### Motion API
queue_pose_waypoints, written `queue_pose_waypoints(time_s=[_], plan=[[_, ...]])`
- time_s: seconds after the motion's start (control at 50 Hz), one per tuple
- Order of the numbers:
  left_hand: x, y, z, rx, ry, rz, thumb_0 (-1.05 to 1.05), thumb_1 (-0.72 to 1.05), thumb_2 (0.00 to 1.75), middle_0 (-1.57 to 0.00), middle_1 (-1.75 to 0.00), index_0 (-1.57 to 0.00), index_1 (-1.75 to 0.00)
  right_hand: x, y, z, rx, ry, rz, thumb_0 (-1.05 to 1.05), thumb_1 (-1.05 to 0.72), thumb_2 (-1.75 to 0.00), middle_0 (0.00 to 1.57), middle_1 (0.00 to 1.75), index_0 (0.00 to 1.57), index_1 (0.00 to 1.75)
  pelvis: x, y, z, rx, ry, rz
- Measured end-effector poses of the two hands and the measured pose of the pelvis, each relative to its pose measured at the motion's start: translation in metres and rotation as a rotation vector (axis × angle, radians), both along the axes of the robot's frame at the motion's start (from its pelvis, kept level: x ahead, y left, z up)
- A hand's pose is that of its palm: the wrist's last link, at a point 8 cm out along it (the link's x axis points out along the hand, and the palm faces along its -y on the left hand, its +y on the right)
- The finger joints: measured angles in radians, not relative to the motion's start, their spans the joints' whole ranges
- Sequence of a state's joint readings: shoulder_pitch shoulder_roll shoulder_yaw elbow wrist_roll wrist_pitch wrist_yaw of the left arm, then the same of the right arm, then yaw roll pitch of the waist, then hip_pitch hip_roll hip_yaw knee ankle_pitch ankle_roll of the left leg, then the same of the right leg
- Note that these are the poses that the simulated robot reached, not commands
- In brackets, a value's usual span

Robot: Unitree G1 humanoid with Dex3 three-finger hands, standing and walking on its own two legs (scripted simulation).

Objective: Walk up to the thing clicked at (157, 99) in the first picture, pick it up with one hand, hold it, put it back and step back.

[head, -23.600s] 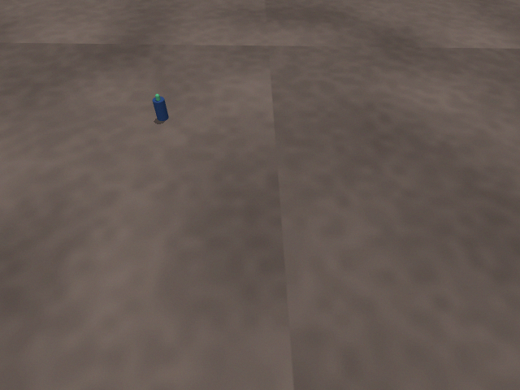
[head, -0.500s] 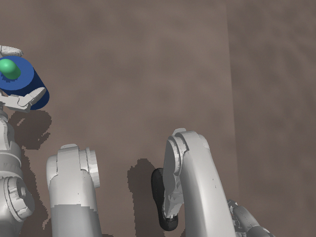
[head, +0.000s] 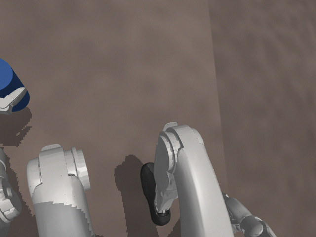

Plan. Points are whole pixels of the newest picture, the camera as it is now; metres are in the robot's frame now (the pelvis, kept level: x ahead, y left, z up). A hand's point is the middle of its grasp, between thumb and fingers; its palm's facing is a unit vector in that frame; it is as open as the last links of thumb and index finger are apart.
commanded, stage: lower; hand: left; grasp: from the side
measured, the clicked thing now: out of the picture +0.47 +0.27 -0.12
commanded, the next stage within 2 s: loosen in 1.28 s
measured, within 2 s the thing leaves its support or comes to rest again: rests again in 1.62 s
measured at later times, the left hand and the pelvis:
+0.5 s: hand (7, 88) +0.47 +0.26 -0.16, palm faces +0.28 -0.96 -0.01, open 10.2 cm; pelvis +0.00 +0.01 -0.01, yaw -3 degrees
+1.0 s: hand (11, 91) +0.47 +0.26 -0.18, palm faces +0.29 -0.96 -0.01, open 10.2 cm; pelvis -0.01 +0.01 -0.01, yaw -5 degrees
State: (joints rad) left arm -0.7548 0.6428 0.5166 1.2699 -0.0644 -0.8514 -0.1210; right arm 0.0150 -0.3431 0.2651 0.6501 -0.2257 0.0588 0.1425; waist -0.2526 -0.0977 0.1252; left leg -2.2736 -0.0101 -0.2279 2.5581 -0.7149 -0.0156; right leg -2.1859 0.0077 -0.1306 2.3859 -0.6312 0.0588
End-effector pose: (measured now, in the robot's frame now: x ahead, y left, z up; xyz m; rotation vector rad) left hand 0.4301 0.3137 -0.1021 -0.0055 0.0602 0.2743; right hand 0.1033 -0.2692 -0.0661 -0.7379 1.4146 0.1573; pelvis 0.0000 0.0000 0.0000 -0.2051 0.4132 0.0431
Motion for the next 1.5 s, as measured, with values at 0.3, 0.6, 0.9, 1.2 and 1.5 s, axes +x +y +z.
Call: queue_pose_waypoints(time_s=[0.3,0.6,0.9,1.2,1.5], plan=[[0.004,-0.003,-0.041,-0.013,0.002,0.021,-0.02,-0.43,1.08,-0.70,-1.03,-0.73,-1.04,-0.003,0.005,0.012,-0.071,0.038,0.101,0.00,-0.93,-0.91,0.20,0.30,0.20,0.30,-0.004,0.004,-0.008,-0.037,-0.062,-0.021],[0.005,-0.007,-0.062,-0.003,0.021,0.022,-0.02,-0.42,1.08,-0.70,-1.04,-0.72,-1.05,-0.001,0.014,0.018,-0.098,0.066,0.173,0.00,-0.92,-0.91,0.20,0.30,0.20,0.30,-0.005,0.009,-0.009,-0.071,-0.095,-0.032],[0.006,-0.009,-0.074,0.007,0.020,0.010,-0.02,-0.42,1.08,-0.69,-1.05,-0.71,-1.06,0.001,0.020,0.026,-0.133,0.076,0.228,0.00,-0.91,-0.90,0.20,0.30,0.20,0.30,-0.009,0.013,-0.011,-0.100,-0.126,-0.045],[0.007,-0.013,-0.084,0.000,0.020,0.010,-0.02,-0.42,1.08,-0.69,-1.05,-0.72,-1.06,0.008,0.025,0.032,-0.153,0.078,0.270,0.00,-0.91,-0.90,0.20,0.30,0.20,0.30,-0.009,0.015,-0.010,-0.119,-0.137,-0.055],[0.006,-0.012,-0.088,0.003,0.008,0.015,-0.02,-0.40,1.04,-0.72,-1.00,-0.74,-1.01,0.008,0.027,0.035,-0.171,0.081,0.298,0.00,-0.91,-0.90,0.20,0.30,0.20,0.30,-0.012,0.016,-0.011,-0.130,-0.152,-0.062]])
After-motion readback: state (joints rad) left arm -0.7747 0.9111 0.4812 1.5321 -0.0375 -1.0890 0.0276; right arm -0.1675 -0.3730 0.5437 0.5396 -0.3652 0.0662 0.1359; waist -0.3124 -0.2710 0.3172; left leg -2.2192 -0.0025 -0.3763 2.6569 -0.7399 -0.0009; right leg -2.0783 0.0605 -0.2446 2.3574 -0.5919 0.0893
